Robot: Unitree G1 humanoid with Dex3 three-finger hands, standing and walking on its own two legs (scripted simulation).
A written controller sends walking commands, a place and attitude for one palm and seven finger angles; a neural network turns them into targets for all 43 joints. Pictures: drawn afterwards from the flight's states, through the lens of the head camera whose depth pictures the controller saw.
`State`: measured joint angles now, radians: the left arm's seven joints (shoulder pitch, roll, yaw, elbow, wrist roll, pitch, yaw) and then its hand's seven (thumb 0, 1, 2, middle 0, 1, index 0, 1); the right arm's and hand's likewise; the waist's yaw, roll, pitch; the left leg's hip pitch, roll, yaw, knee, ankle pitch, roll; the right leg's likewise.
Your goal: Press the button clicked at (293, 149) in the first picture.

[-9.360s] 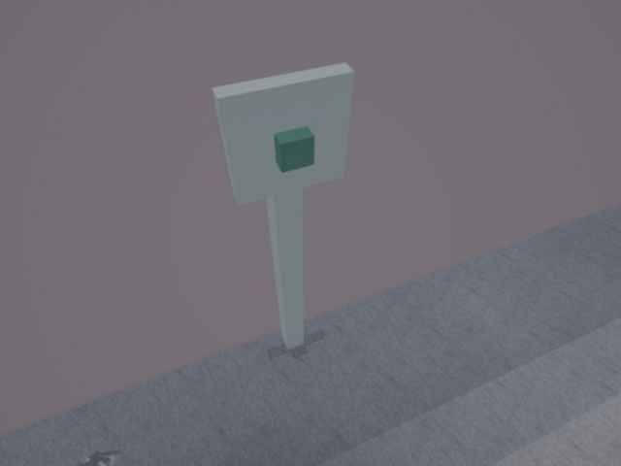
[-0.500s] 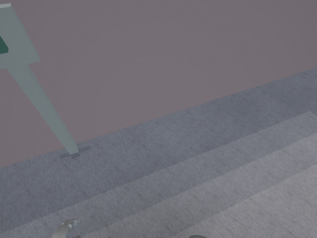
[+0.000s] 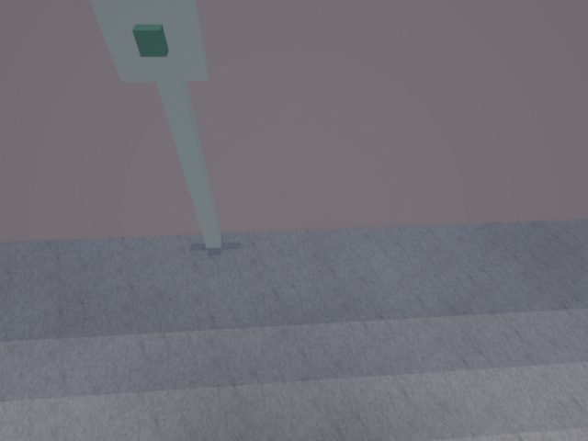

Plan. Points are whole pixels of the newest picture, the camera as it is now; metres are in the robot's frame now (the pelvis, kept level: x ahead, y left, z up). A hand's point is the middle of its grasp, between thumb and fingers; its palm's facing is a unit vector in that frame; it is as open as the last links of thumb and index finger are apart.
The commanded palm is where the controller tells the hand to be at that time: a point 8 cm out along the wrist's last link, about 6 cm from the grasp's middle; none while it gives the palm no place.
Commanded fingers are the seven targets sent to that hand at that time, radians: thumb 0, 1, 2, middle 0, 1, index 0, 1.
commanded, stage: turn to face it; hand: left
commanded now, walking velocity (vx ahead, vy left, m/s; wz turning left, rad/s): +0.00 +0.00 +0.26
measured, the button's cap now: (151, 40) +0.84 +0.39 +0.10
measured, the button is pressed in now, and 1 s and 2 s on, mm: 0 0 0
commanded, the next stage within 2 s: take the last steps up to it in 0.02 s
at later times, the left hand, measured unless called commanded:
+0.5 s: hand out of the picture +0.03 +0.19 -0.16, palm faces +0.17 -0.96 -0.22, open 7.4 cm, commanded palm none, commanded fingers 0.00 0.90 0.90 -0.20 -0.30 -0.20 -0.30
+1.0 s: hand out of the picture +0.05 +0.25 -0.18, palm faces +0.21 -0.97 -0.14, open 7.4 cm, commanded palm none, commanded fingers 0.00 0.90 0.90 -0.20 -0.30 -0.20 -0.30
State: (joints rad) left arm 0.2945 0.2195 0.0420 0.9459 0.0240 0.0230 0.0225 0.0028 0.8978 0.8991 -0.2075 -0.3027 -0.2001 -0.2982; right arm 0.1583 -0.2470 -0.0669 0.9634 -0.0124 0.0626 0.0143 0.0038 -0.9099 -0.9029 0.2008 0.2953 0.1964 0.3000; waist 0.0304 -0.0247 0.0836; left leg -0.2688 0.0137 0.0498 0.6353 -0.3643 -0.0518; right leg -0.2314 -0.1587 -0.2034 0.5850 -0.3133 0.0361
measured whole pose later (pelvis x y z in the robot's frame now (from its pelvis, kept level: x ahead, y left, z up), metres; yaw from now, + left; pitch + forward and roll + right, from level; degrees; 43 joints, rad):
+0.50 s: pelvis +0.01 +0.01 +0.00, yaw +6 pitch -2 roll +0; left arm 0.29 0.15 0.03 1.00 0.03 -0.03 0.00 0.00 0.90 0.90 -0.20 -0.30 -0.20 -0.30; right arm 0.33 -0.20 -0.06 1.07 -0.03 0.03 0.00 0.00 -0.92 -0.90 0.21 0.30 0.20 0.30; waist 0.01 0.04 -0.01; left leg -0.32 -0.03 -0.01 0.78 -0.43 0.03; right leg -0.18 -0.04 -0.12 0.54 -0.33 -0.01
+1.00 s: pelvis +0.16 +0.11 -0.01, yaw +6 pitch -2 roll -1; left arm 0.43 0.13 0.04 1.17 0.02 0.00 0.02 0.01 0.90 0.90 -0.20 -0.30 -0.20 -0.30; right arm 0.16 -0.15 -0.06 1.02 -0.03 -0.06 -0.01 0.00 -0.93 -0.90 0.20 0.30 0.20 0.30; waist 0.04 -0.02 0.06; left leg -0.34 0.05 0.18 0.63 -0.26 0.06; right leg -0.33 -0.11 -0.05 1.16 -0.46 0.00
